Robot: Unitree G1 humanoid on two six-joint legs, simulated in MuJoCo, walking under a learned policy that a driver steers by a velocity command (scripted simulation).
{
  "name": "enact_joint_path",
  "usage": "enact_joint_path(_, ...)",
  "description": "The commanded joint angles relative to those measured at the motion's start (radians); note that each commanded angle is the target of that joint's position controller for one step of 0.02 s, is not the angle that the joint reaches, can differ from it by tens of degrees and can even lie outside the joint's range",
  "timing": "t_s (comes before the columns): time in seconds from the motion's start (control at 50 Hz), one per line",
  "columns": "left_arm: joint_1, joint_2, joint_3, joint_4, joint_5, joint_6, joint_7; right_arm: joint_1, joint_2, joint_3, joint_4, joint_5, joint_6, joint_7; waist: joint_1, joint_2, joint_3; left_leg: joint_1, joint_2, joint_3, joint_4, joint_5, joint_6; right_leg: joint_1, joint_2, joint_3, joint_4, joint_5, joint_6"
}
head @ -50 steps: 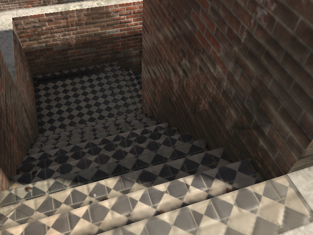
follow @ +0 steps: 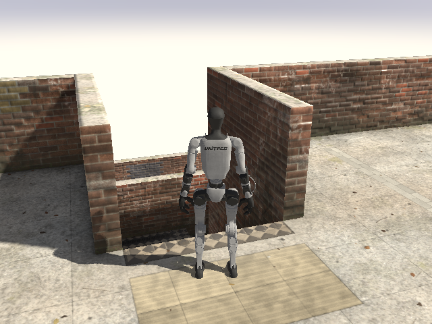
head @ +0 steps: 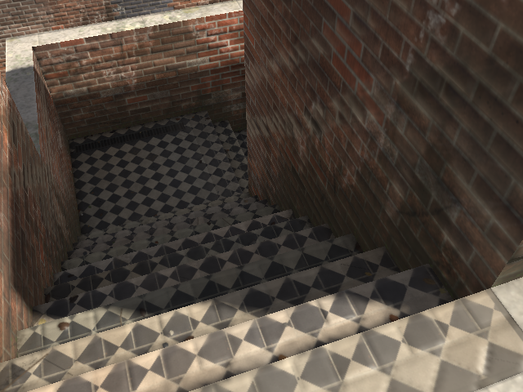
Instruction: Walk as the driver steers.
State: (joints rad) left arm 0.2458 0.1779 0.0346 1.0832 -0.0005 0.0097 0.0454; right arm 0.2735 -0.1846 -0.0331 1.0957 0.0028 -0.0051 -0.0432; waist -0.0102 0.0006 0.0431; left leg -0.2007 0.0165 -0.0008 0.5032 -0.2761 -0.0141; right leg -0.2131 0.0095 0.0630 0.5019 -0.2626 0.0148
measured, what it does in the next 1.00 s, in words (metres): stands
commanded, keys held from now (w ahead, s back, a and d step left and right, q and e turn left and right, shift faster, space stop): no key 0.88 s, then w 0.12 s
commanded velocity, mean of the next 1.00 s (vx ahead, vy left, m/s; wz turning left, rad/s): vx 0.01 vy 0.00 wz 0.00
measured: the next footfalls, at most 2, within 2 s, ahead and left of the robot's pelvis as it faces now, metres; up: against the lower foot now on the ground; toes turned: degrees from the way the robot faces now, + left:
left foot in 1.58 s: +0.40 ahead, +0.09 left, +0.00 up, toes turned +8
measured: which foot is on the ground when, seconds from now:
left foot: down 0.00-1.00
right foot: down 0.00-1.00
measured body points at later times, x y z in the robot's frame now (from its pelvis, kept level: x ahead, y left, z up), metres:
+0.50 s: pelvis +0.00 +0.01 +0.00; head +0.02 +0.01 +0.45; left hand -0.01 +0.24 -0.16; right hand -0.01 -0.23 -0.16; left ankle +0.00 +0.13 -0.74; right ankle +0.01 -0.13 -0.74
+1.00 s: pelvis +0.02 +0.01 +0.00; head +0.02 +0.01 +0.45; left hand -0.02 +0.23 -0.16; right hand -0.03 -0.22 -0.16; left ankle +0.00 +0.13 -0.74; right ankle +0.00 -0.13 -0.73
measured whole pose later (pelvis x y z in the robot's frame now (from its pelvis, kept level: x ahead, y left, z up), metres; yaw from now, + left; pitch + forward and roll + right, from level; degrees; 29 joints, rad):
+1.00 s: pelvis +0.02 +0.01 +0.00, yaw +0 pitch +0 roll +0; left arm 0.35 0.15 0.02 1.13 -0.01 0.00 0.06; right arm 0.38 -0.15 -0.03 1.10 0.02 -0.01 -0.05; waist -0.01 0.00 0.01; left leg -0.22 0.00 0.00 0.56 -0.37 0.02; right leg -0.25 0.00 0.06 0.59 -0.42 -0.02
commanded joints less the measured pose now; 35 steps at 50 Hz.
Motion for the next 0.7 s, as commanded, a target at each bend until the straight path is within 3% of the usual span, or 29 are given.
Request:
enact_joint_path(0.02,0.049,0.088,0.011,-0.009,0.000,-0.005,0.003,0.062,-0.091,-0.013,-0.014,0.001,-0.005,-0.003,0.002,-0.002,0.019,-0.032,0.011,-0.004,-0.096,0.084,0.018,-0.013,-0.015,0.002,-0.089,0.113,-0.031)
enact_joint_path(0.7,0.132,0.055,-0.007,0.040,-0.004,-0.003,0.010,0.148,-0.052,-0.001,-0.002,0.004,-0.003,-0.004,0.006,0.002,0.037,-0.035,0.004,-0.005,-0.102,0.102,0.028,-0.022,-0.011,-0.016,-0.088,0.119,-0.017)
